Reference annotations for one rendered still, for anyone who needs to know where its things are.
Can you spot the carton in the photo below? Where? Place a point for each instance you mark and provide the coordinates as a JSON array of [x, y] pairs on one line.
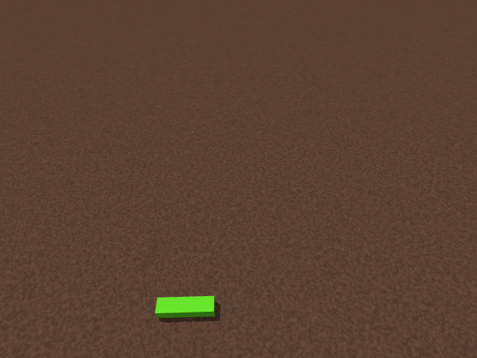
[[177, 307]]

